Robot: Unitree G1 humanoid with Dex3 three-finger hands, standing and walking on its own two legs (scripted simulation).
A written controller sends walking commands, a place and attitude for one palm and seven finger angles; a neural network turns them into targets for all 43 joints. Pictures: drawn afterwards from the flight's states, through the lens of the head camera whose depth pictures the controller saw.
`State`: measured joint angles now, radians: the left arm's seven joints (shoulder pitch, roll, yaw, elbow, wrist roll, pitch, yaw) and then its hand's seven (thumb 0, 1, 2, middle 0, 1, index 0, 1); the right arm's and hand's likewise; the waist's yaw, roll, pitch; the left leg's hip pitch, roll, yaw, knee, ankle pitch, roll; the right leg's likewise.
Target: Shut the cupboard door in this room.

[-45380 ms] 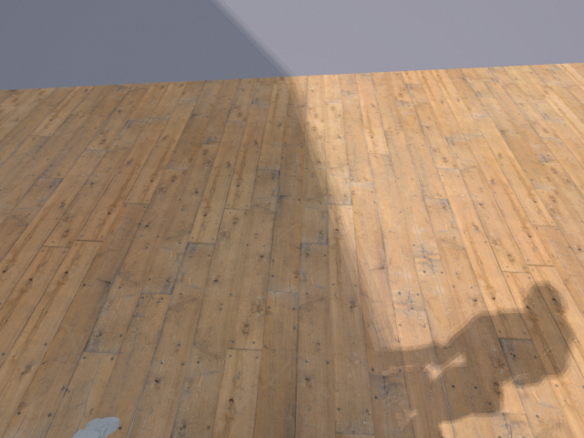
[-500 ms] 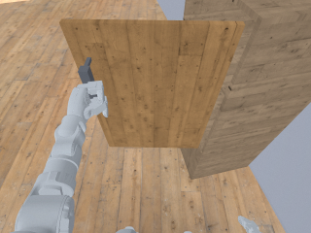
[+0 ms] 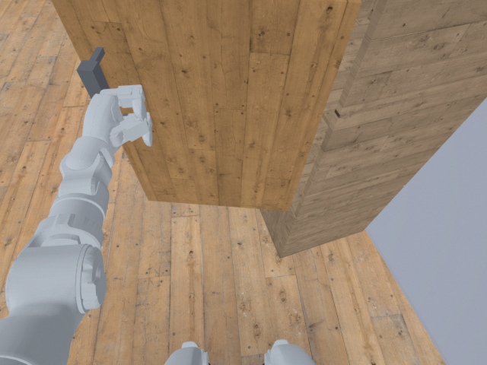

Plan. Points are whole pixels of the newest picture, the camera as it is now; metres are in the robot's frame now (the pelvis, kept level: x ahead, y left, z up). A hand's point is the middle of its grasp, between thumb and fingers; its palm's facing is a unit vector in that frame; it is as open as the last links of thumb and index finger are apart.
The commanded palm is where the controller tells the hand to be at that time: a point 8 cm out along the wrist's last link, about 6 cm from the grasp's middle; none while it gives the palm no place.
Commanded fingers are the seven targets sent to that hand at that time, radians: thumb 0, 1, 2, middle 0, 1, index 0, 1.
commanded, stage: push the door shut along its arc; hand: left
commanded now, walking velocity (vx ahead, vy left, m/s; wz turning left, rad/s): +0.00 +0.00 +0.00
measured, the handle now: (110, 97) +0.55 +0.20 +0.10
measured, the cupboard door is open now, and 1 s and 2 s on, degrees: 68 56 48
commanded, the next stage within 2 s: pull the fist back off the door in 0.96 s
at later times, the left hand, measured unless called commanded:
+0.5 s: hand (163, 99) +0.53 +0.11 +0.11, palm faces -0.29 -0.96 -0.01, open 3.0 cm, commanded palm +0.54 +0.16 +0.11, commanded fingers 0.00 0.90 0.90 -1.30 -1.50 -1.30 -1.50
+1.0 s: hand (186, 85) +0.57 +0.07 +0.11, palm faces -0.41 -0.91 -0.02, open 3.4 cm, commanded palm +0.59 +0.10 +0.11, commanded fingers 0.00 0.90 0.90 -1.30 -1.50 -1.30 -1.50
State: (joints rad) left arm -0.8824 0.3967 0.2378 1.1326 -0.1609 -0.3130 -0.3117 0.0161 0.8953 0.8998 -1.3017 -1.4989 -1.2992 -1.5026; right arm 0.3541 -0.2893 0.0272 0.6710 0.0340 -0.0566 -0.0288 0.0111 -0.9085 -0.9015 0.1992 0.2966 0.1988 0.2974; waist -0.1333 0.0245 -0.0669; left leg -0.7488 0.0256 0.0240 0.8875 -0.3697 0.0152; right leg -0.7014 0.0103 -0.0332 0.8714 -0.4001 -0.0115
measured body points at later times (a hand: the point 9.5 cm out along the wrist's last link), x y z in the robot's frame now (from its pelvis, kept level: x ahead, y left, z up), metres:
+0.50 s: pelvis +0.01 +0.00 -0.01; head +0.12 +0.00 +0.42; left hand +0.54 +0.16 +0.11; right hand -0.01 -0.27 -0.13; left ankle +0.03 +0.11 -0.69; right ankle +0.01 -0.11 -0.69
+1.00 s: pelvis +0.01 +0.01 -0.03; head +0.16 +0.02 +0.40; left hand +0.58 +0.12 +0.12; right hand -0.02 -0.26 -0.14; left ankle +0.03 +0.11 -0.69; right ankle +0.01 -0.11 -0.69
